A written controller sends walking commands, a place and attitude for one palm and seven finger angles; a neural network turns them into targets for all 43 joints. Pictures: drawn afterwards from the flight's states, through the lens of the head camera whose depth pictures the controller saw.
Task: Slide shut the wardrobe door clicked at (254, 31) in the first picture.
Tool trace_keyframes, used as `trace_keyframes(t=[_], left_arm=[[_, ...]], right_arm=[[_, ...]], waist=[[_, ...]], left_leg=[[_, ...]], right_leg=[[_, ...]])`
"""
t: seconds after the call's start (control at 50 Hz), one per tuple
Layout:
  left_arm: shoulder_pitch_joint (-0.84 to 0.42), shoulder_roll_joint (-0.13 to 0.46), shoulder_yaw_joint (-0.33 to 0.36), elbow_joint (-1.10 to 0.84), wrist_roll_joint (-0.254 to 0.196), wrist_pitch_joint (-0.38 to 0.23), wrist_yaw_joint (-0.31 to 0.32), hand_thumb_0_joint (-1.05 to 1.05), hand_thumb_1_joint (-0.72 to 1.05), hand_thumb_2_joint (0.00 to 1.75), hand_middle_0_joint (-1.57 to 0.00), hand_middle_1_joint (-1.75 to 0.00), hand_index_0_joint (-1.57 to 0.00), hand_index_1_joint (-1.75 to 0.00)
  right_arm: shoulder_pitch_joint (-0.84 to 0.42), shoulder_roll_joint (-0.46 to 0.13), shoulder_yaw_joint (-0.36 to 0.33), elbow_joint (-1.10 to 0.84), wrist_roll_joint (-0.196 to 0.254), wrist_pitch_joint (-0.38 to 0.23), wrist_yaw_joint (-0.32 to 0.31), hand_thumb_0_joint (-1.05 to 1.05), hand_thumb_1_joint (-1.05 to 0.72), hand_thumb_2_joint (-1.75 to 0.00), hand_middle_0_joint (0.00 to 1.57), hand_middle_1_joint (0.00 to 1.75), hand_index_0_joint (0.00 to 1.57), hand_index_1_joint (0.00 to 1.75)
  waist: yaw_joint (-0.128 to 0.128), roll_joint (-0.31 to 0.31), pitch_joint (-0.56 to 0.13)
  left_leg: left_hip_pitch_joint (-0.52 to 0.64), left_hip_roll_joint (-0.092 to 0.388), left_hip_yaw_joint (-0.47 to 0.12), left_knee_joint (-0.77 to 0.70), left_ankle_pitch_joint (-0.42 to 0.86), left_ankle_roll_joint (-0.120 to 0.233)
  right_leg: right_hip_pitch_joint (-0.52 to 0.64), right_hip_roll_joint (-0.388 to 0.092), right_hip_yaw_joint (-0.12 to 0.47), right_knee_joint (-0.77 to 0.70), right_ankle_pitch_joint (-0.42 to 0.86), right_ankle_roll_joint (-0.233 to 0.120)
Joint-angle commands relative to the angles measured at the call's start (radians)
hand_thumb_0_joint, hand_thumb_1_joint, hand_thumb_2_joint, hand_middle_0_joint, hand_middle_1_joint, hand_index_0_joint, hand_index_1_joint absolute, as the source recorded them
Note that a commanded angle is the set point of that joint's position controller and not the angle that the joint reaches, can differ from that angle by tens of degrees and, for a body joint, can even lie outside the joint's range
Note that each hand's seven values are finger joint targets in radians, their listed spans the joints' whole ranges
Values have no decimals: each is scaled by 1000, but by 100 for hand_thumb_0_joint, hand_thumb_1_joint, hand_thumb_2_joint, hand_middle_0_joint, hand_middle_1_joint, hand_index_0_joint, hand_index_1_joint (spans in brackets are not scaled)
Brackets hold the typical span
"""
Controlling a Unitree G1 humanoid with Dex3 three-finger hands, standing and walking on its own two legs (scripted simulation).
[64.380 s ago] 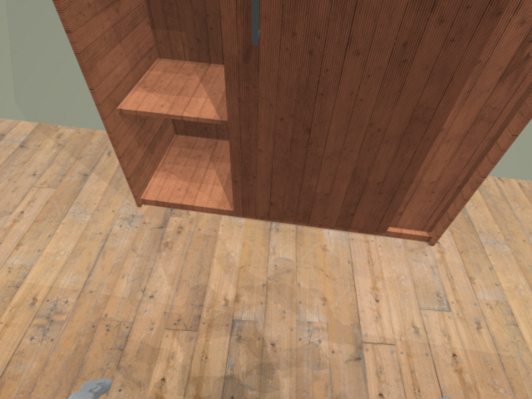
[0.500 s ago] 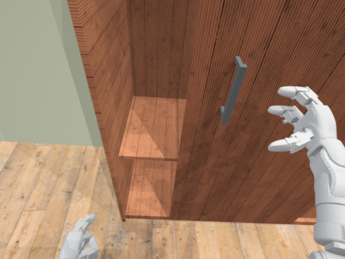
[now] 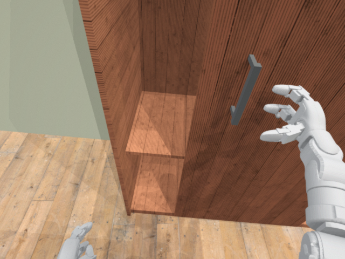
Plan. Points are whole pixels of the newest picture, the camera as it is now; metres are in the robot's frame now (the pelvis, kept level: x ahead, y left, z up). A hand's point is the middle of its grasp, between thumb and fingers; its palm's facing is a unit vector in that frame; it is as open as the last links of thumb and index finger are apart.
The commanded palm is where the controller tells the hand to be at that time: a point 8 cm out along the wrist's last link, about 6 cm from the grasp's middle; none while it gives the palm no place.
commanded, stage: move the hooked fingers beside the handle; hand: right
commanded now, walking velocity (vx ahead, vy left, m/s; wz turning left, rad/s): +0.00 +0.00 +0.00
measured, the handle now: (242, 92) +0.47 -0.13 +0.18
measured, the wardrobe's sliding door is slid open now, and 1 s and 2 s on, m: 0.25 0.25 0.25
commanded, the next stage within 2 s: none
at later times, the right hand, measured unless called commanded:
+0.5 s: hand (278, 107) +0.40 -0.19 +0.20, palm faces +0.04 +1.00 -0.01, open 14.0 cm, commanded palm +0.38 -0.24 +0.18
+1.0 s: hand (274, 116) +0.41 -0.20 +0.17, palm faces +0.04 +1.00 -0.01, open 14.0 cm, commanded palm +0.38 -0.24 +0.18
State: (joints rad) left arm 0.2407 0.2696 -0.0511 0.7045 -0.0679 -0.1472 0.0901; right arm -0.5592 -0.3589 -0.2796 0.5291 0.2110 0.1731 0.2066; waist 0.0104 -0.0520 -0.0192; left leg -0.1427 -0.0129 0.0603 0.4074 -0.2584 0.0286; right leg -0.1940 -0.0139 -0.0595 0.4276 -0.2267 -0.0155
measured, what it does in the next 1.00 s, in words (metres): stands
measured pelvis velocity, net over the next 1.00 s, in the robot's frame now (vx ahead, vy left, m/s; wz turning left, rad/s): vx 0.00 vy -0.01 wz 0.00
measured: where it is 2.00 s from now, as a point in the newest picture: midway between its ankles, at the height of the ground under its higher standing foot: outside the picture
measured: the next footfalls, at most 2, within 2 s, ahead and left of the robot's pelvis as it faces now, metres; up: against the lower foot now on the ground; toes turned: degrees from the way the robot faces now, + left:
none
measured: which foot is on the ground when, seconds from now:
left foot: down 0.00-1.00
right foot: down 0.00-1.00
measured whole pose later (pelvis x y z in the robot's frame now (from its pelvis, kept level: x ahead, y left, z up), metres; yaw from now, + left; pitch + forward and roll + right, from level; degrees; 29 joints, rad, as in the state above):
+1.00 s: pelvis +0.00 -0.01 +0.00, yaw +0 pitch +0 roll +0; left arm 0.28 0.28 -0.04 0.71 -0.07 -0.13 0.08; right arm -0.63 -0.36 -0.26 0.66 0.20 0.12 0.19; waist 0.02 -0.05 -0.02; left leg -0.16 -0.01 0.05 0.40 -0.25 0.02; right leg -0.22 -0.01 -0.06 0.43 -0.22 -0.02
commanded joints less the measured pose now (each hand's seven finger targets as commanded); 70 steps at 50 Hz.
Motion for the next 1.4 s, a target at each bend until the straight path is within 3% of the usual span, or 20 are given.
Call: trace_keyframes(t=[0.0,0.06,0.14,0.22,0.34,0.42,0.48,0.56,0.68,0.74,0.84,0.88,0.98,1.0,1.04,1.1,1.16,1.22,1.32,1.38], left_arm=[[-60,112,50,-128,8,-54,8,0,90,90,-20,-30,-20,-30],[-40,113,48,-100,6,-62,6,0,90,90,-20,-30,-20,-30],[-21,126,50,-88,-1,-43,-1,0,90,90,-20,-30,-20,-30],[-26,131,56,-120,0,-23,-7,0,90,90,-20,-30,-20,-30],[-36,110,64,-142,14,-45,-11,0,90,90,-20,-30,-20,-30],[-42,107,56,-107,5,-49,-9,0,90,90,-20,-30,-20,-30],[-34,124,51,-88,-4,-33,-3,0,90,90,-20,-30,-20,-30],[-40,124,53,-111,-3,-26,1,0,90,90,-20,-30,-20,-30],[-44,105,55,-129,14,-55,-1,0,90,90,-20,-30,-20,-30],[-33,109,48,-97,11,-52,0,0,90,90,-20,-30,-20,-30],[-28,131,43,-95,-7,-21,3,0,90,90,-20,-30,-20,-30],[-27,132,47,-112,-8,-19,3,0,90,90,-20,-30,-20,-30],[-26,118,65,-141,9,-53,0,0,90,90,-20,-30,-20,-30],[-25,118,63,-128,12,-54,2,0,90,90,-20,-30,-20,-30],[-20,114,60,-104,11,-63,3,0,90,90,-20,-30,-20,-30],[-11,124,56,-72,9,-49,-2,0,90,90,-20,-30,-20,-30],[-16,126,48,-83,-1,-27,-3,0,90,90,-20,-30,-20,-30],[-18,129,54,-117,1,-18,-7,0,90,90,-20,-30,-20,-30],[-29,113,67,-151,15,-42,-12,0,90,90,-20,-30,-20,-30],[-30,108,64,-129,13,-46,-11,0,90,90,-20,-30,-20,-30]], right_arm=[[-566,-279,-86,-322,15,-169,-21,0,50,-30,30,120,30,120],[-582,-202,-24,-220,14,-178,-17,0,50,-30,30,120,30,120],[-478,-189,-19,-32,-8,-106,-16,0,50,-30,30,120,30,120],[-418,-211,-54,-56,0,-89,-15,0,50,-30,30,120,30,120],[-544,-250,-82,-377,0,-224,-52,0,50,-30,30,120,30,120],[-507,-150,8,-261,-10,-182,-48,0,50,-30,30,120,30,120],[-432,-137,7,-62,-2,-93,-37,0,50,-30,30,120,30,120],[-488,-147,5,-78,1,-73,-30,0,50,-30,30,120,30,120],[-645,-235,-53,-352,1,-242,-58,0,50,-30,30,120,30,120],[-570,-226,-49,-209,-4,-222,-52,0,50,-30,30,120,30,120],[-409,-183,-15,86,-5,-78,-8,0,50,-30,30,120,30,120],[-485,-158,21,40,-6,-77,3,0,50,-30,30,120,30,120],[-652,-218,-38,-334,22,-230,-25,0,50,-30,30,120,30,120],[-646,-259,-63,-345,19,-252,-36,0,50,-30,30,120,30,120],[-657,-219,-34,-317,14,-261,-47,0,50,-30,30,120,30,120],[-532,-225,-48,-118,-17,-192,-56,0,50,-30,30,120,30,120],[-450,-172,-7,39,-24,-102,-46,0,50,-30,30,120,30,120],[-429,-166,-15,-6,-11,-92,-31,0,50,-30,30,120,30,120],[-557,-221,-60,-363,11,-228,-41,0,50,-30,30,120,30,120],[-498,-234,-75,-346,2,-235,-46,0,50,-30,30,120,30,120]], waist=[[5,39,-360],[24,26,-290],[8,29,-199],[-13,78,-240],[-10,23,-395],[13,-32,-234],[13,75,-109],[10,77,-190],[7,-3,-429],[15,28,-302],[7,88,-85],[20,52,-127],[17,21,-451],[16,43,-438],[28,25,-386],[9,-5,-237],[7,54,-114],[-7,63,-209],[-6,38,-435],[-7,14,-380]], left_leg=[[73,12,-54,-27,410,-6],[14,8,-46,-36,373,-4],[-22,12,-37,-45,316,1],[26,16,-40,-35,358,-2],[86,5,-48,-18,437,-2],[-6,2,-39,-48,354,1],[-57,1,-31,-72,244,-2],[-32,9,-37,-65,233,-1],[69,4,-55,-29,379,-1],[33,3,-48,-44,358,-2],[-50,15,-42,-73,242,-7],[-63,16,-42,-66,226,-3],[55,2,-52,-23,383,0],[57,-1,-53,-28,383,-4],[26,-3,-46,-33,367,-3],[-21,1,-44,-52,309,0],[-47,8,-36,-64,246,-2],[5,11,-36,-43,312,1],[99,3,-52,-14,468,-4],[84,1,-49,-19,478,-5]], right_leg=[[182,4,54,-5,304,-32],[181,1,60,-12,280,-29],[106,3,59,-25,224,-24],[77,5,47,-24,238,-28],[216,-5,61,-13,376,-27],[188,-7,57,-27,304,-21],[89,-5,60,-54,163,-24],[94,2,59,-44,154,-27],[244,2,69,-13,318,-25],[181,-3,61,-25,277,-25],[25,3,44,-50,123,-28],[47,4,48,-42,123,-28],[241,1,74,0,318,-26],[236,-6,74,0,328,-27],[244,-7,77,-8,320,-24],[149,0,57,-24,242,-24],[48,3,56,-51,156,-24],[70,3,50,-35,212,-26],[213,1,56,-4,381,-30],[217,-3,50,-8,405,-27]])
